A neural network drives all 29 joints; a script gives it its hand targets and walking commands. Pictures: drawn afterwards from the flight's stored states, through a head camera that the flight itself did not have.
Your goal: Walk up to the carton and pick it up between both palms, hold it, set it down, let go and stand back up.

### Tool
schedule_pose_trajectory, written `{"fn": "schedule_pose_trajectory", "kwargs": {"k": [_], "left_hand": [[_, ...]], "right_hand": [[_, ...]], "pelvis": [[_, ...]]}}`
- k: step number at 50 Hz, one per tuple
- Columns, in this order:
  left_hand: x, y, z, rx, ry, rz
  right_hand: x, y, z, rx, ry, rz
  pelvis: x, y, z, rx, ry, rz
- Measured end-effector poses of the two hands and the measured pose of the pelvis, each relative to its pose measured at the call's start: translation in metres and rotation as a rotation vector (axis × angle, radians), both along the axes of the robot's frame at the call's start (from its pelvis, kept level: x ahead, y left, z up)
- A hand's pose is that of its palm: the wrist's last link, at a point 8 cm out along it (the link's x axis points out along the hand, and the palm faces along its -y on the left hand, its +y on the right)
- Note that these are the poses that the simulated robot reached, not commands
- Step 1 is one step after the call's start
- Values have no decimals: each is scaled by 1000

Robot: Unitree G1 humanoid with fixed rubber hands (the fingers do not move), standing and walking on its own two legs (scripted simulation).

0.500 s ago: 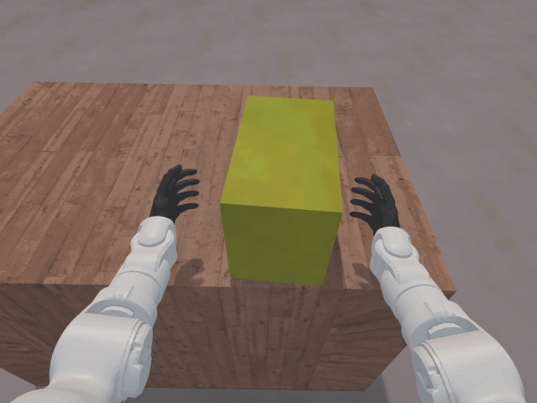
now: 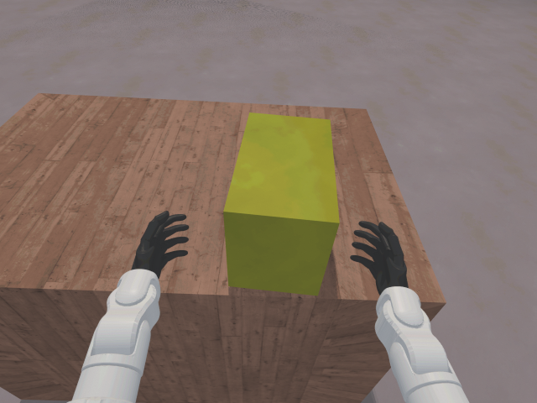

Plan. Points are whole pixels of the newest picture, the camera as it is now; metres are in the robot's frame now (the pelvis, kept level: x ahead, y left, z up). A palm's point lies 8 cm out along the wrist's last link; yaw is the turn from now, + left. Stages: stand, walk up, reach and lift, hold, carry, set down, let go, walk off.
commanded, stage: set down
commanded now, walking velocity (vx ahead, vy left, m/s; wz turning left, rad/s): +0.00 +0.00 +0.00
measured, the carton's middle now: (281, 199) +0.49 +0.02 +0.04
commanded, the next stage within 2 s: none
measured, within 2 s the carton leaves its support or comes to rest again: neither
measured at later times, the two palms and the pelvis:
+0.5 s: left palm (124, 331) +0.20 +0.21 +0.06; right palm (422, 345) +0.22 -0.17 +0.06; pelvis +0.00 +0.00 +0.00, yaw -1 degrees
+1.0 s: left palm (117, 351) +0.19 +0.22 +0.02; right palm (425, 370) +0.20 -0.18 +0.02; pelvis +0.02 +0.00 +0.00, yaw -1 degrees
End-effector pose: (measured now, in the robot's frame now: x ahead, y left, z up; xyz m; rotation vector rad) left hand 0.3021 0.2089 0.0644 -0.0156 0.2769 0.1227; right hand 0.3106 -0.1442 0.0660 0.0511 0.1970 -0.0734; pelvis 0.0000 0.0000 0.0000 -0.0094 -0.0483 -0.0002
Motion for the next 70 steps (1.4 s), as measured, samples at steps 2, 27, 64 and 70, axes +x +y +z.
{"fn": "schedule_pose_trajectory", "kwargs": {"k": [2,27,64,70], "left_hand": [[-7,-1,0,0,9,-2],[-105,2,-7,17,60,4],[-120,22,-66,90,255,19],[-123,19,-78,101,300,10]], "right_hand": [[-7,-3,1,4,-7,-9],[-98,-24,-8,-3,74,-1],[-118,-46,-65,-89,271,2],[-123,-48,-78,-99,299,11]], "pelvis": [[0,1,0,0,-7,-1],[5,-3,2,10,-43,-19],[33,1,3,3,-11,-16],[31,2,2,2,-11,-19]]}}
